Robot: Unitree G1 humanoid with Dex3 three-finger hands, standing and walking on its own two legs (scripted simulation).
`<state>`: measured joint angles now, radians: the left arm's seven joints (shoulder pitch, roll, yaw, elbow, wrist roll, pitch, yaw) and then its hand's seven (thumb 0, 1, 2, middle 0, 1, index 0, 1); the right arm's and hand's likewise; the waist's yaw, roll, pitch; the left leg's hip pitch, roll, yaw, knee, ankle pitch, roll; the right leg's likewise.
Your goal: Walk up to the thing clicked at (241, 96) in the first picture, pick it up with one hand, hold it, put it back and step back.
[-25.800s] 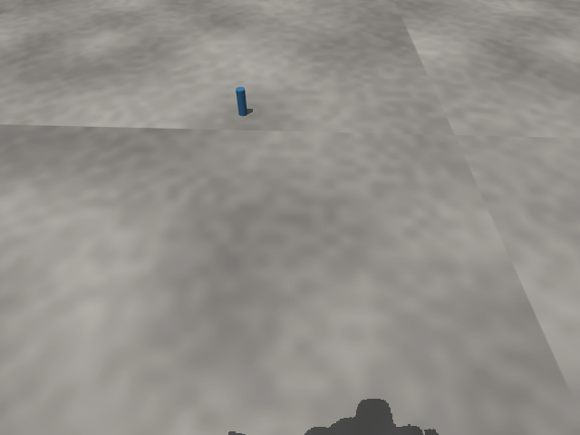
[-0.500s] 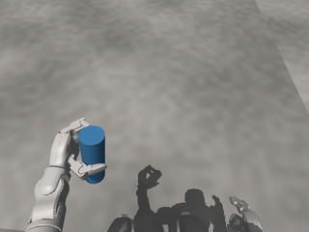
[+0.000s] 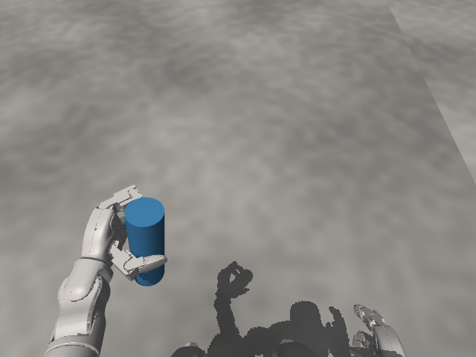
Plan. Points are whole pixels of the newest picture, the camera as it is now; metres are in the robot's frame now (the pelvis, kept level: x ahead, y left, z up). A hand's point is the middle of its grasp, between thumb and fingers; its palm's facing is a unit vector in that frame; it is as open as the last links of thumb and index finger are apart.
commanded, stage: hold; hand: left
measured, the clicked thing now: (147, 245) +0.29 +0.15 +0.03
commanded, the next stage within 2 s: none
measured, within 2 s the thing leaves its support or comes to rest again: neither
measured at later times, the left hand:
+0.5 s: hand (139, 232) +0.30 +0.16 +0.06, palm faces -0.10 -1.00 +0.01, open 9.8 cm
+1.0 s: hand (135, 237) +0.29 +0.16 +0.07, palm faces -0.10 -1.00 +0.00, open 9.8 cm
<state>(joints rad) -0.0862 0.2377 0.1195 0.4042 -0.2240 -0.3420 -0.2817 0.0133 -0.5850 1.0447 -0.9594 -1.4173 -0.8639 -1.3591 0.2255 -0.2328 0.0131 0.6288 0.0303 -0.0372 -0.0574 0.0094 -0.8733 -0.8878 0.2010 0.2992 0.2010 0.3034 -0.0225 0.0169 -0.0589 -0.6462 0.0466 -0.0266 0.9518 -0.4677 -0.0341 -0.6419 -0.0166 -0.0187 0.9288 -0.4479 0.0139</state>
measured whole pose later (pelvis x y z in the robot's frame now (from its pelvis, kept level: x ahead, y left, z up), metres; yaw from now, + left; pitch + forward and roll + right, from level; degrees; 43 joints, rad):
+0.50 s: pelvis +0.00 +0.00 +0.01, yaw +0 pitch +7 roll -1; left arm -0.05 0.22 0.13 0.38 -0.24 -0.34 -0.28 0.01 -0.61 0.99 -1.01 -1.40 -0.91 -1.35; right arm 0.22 -0.24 0.01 0.63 0.03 -0.03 -0.07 0.01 -0.90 -0.89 0.20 0.30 0.20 0.30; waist -0.02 0.02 -0.05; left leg -0.55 0.05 -0.02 0.88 -0.44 -0.03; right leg -0.55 -0.02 -0.02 0.86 -0.42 0.01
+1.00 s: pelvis +0.00 +0.00 +0.01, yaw +0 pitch +5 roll -1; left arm -0.03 0.22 0.12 0.36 -0.23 -0.34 -0.28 0.01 -0.61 1.00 -1.00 -1.41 -0.90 -1.35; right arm 0.22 -0.23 0.01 0.64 0.03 -0.04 -0.06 0.01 -0.90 -0.89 0.20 0.30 0.20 0.30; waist -0.01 0.01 -0.03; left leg -0.52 0.04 -0.02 0.85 -0.42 -0.03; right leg -0.52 -0.02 -0.02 0.83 -0.40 0.01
